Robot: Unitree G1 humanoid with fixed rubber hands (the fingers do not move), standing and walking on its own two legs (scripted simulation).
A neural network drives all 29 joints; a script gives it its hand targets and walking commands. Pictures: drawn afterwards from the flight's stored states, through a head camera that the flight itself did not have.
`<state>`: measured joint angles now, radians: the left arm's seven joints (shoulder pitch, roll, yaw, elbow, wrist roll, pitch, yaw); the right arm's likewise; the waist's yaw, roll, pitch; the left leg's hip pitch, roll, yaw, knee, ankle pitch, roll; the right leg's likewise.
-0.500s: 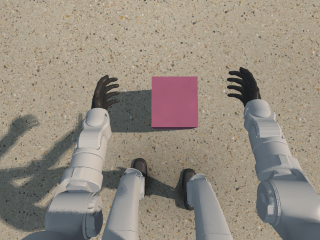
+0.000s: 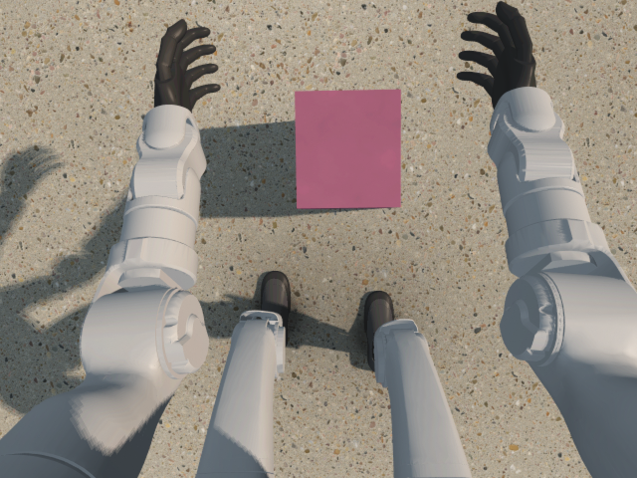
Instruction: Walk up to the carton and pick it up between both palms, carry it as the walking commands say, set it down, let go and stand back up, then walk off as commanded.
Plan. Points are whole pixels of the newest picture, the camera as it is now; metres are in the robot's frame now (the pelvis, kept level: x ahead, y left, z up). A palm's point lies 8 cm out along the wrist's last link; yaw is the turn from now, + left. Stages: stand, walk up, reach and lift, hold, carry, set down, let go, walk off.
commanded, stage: reach and lift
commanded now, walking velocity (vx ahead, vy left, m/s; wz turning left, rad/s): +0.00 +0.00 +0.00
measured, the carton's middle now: (345, 157) +0.49 -0.01 -0.55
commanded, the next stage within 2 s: none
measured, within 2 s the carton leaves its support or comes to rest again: neither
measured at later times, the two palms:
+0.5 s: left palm (222, 131) +0.49 +0.18 -0.28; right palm (462, 125) +0.51 -0.17 -0.28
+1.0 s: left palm (239, 147) +0.49 +0.19 -0.42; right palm (428, 147) +0.50 -0.16 -0.43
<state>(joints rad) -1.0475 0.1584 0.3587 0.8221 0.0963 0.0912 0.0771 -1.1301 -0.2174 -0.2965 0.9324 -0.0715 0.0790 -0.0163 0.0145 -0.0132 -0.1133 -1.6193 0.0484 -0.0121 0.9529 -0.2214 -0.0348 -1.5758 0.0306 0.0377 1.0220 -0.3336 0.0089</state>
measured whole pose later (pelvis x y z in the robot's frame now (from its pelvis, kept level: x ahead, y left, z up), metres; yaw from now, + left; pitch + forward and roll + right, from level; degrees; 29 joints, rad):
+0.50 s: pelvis -0.04 +0.00 -0.14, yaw +0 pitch +55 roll +1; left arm -1.22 0.22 0.33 0.83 0.05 0.12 0.11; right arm -1.31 -0.24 -0.32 0.93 0.00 0.11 -0.07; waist 0.01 0.00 -0.06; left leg -2.13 0.05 -0.03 1.53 -0.36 -0.04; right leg -2.08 0.05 0.04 1.61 -0.49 0.02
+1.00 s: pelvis -0.06 +0.00 -0.24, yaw +0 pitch +50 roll +0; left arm -1.42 0.32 0.23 1.03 -0.07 0.11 0.12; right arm -1.51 -0.31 -0.26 1.15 0.09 0.11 -0.10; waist 0.01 -0.01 0.16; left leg -2.35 0.04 -0.05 1.89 -0.42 -0.04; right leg -2.29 0.06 0.04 1.98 -0.56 0.04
